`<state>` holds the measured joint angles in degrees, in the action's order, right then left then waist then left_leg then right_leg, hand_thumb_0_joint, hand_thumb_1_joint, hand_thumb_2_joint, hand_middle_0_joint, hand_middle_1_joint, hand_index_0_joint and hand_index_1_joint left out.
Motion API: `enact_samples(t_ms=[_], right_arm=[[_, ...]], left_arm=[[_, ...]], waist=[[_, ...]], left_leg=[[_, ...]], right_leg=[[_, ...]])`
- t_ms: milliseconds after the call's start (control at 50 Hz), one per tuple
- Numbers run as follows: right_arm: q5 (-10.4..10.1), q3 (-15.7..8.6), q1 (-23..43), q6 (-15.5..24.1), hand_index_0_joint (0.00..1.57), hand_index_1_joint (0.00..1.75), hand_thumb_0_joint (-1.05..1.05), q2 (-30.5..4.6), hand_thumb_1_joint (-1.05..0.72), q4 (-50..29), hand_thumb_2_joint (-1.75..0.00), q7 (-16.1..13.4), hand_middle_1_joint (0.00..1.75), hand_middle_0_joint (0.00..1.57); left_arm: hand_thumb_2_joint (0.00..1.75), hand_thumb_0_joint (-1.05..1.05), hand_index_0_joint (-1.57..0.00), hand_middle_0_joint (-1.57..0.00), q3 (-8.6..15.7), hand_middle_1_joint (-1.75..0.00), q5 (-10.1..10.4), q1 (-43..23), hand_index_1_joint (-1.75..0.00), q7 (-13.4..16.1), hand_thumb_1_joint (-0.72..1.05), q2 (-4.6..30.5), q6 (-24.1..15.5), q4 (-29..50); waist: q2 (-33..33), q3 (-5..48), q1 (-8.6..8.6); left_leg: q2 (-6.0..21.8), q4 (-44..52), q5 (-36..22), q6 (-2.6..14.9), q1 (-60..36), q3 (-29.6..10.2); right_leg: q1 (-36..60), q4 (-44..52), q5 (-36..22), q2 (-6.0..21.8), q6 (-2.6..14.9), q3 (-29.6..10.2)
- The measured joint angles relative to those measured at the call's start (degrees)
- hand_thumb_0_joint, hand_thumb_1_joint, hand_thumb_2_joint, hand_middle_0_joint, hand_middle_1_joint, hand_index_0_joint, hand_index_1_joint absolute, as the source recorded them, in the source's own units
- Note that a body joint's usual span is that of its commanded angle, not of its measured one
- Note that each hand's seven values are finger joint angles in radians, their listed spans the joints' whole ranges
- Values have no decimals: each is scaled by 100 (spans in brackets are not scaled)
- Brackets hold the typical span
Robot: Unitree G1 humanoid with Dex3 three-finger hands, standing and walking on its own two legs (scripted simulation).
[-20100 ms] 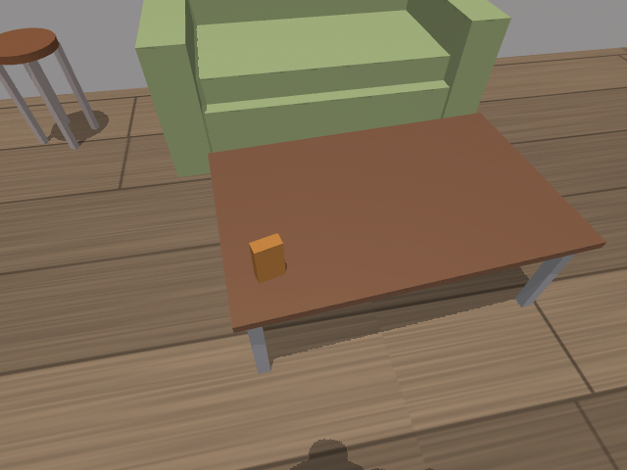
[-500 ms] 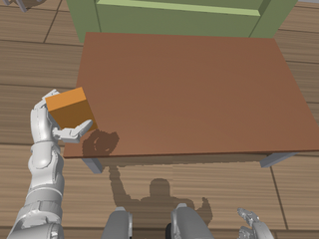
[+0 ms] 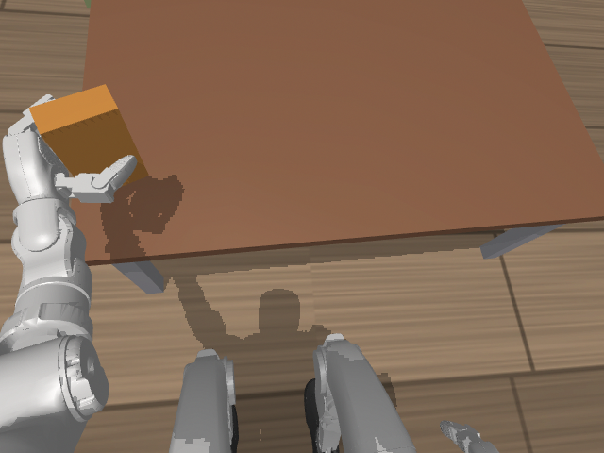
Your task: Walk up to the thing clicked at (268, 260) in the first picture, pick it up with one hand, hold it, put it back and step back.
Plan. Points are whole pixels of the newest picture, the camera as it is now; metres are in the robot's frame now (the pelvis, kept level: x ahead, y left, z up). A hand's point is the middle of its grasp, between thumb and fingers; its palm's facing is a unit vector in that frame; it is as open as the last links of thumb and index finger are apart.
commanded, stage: crouch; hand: left
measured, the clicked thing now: (97, 146) +0.49 +0.21 +0.03
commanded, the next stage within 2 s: lower in 0.40 s
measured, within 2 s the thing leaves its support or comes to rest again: rests again in 1.78 s
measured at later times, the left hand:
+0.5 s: hand (101, 150) +0.52 +0.22 -0.02, palm faces +0.23 -0.97 +0.00, open 8.4 cm
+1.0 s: hand (116, 169) +0.53 +0.23 -0.09, palm faces +0.23 -0.97 -0.01, open 8.4 cm
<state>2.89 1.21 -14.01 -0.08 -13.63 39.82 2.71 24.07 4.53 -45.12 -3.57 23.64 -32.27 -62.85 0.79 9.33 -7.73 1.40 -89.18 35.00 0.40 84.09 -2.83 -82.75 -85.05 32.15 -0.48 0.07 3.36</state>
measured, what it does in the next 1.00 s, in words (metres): lowers itself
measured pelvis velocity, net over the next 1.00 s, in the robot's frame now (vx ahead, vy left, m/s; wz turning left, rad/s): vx -0.02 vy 0.00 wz -0.03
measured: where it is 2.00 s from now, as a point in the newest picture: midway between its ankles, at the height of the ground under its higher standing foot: (275, 452)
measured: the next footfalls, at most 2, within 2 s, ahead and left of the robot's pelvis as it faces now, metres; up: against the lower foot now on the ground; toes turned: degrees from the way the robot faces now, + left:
none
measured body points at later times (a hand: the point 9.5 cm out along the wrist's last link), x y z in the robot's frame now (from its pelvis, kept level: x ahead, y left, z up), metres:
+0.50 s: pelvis +0.00 +0.00 -0.04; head +0.19 +0.04 +0.37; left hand +0.50 +0.28 -0.02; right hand +0.04 -0.27 -0.15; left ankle +0.05 +0.11 -0.56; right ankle +0.06 -0.13 -0.56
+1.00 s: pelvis -0.02 +0.00 -0.09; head +0.20 +0.04 +0.30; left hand +0.51 +0.28 -0.09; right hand +0.03 -0.27 -0.21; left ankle +0.05 +0.11 -0.56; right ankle +0.06 -0.13 -0.56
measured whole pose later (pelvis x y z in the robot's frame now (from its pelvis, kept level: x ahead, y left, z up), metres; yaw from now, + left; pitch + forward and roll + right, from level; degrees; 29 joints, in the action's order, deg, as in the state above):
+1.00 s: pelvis -0.02 +0.00 -0.09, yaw -2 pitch +37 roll -5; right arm 3.9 4.0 -12.8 -0.8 -14.1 38.1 2.5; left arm 27.3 2.1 -55.5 -4.5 32.0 -29.6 -66.4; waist 0.5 9.3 -11.0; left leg 1.4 -107.1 38.6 0.3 105.6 -3.9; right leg -104.1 -102.6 35.4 -0.5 0.2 4.2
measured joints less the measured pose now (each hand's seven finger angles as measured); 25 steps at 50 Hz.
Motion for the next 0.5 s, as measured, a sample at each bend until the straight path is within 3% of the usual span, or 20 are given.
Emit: enact_samples(t_ms=[280,500], right_arm=[[-3,97,-3,-36,21,30,0,-51,-91,-45,-90,-66,30,21],[10,152,3,-45,21,30,0,-56,-92,-59,-90,-76,30,21]], left_arm=[[101,1,-90,-92,125,-119,-106,-524,-117,-37,-29,451,206,-257],[101,1,-90,-91,216,-119,-95,-644,-117,-100,-29,558,344,-194]], waist=[[3,-5,-163],[-16,22,-206]], left_leg=[[14,-502,66,-29,702,-62],[34,-725,168,-41,973,-97]], right_leg=[[-695,-487,56,-15,31,54],[-965,-693,144,-35,44,84]])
